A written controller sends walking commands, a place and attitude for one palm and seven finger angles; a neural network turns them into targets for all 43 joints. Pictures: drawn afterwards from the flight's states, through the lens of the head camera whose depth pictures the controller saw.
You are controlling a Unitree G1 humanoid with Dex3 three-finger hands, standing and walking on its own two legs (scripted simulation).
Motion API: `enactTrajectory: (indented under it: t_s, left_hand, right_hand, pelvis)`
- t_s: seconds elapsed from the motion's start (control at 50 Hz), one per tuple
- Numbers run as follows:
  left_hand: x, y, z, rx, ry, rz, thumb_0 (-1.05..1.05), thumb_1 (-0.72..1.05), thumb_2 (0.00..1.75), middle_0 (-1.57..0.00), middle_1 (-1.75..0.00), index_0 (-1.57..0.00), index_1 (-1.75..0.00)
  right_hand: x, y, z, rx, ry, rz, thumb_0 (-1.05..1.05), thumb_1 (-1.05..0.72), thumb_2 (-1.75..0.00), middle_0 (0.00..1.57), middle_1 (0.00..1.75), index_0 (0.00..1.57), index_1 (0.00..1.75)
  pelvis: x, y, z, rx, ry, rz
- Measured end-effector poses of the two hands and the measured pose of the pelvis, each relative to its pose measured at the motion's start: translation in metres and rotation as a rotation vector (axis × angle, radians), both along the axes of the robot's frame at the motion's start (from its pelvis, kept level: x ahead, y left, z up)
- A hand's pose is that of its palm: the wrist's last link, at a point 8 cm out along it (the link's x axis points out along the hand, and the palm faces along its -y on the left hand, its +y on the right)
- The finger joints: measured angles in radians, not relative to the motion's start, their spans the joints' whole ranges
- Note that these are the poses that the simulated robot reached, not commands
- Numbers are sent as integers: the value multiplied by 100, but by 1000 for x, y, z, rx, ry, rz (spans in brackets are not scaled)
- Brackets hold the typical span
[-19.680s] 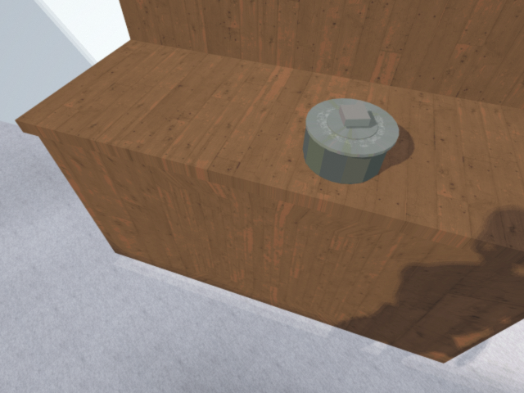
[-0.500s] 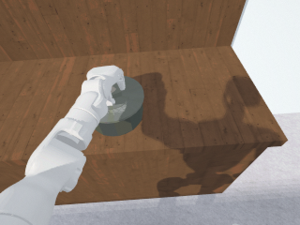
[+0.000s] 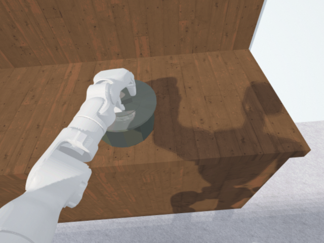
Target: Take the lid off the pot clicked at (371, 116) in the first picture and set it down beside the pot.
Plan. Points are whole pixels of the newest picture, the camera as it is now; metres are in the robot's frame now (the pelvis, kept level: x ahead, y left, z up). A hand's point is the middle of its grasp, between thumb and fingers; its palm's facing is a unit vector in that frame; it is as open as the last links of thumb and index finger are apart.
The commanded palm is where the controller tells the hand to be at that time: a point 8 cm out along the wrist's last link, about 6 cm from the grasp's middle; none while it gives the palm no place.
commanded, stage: lift the lid straight up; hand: left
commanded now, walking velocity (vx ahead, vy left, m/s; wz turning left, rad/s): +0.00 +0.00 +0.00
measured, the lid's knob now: (120, 96) +0.49 +0.11 +0.09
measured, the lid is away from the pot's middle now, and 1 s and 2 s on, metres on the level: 0.01 0.01 0.03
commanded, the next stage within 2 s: move the lid sideways beside the pot in 1.68 s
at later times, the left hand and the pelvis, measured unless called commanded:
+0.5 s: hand (115, 86) +0.47 +0.10 +0.15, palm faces -0.32 -0.09 -0.94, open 8.2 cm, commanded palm +0.46 +0.11 +0.22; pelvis +0.00 +0.00 +0.00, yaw +0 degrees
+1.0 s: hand (107, 73) +0.47 +0.11 +0.19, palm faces -0.29 -0.08 -0.95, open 8.1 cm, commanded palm +0.46 +0.12 +0.26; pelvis -0.01 +0.00 +0.00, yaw +1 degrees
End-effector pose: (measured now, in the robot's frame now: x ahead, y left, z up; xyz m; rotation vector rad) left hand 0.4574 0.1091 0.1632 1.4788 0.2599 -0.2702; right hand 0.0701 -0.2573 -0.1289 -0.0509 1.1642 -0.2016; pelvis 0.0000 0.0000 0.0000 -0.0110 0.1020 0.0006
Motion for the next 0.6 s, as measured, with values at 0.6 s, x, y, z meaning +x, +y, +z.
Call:
enactTrajectory:
  t_s: [0.6]
  left_hand:
    - [6, -1, 50, 1, -45, 23, 3, 12, 92, -53, -90, -63, -94]
  right_hand:
    - [4, 0, 4, -6, -36, 30, 1, -91, -90, 20, 30, 20, 30]
  pelvis:
    - [-4, 0, 2, 2, -18, 6]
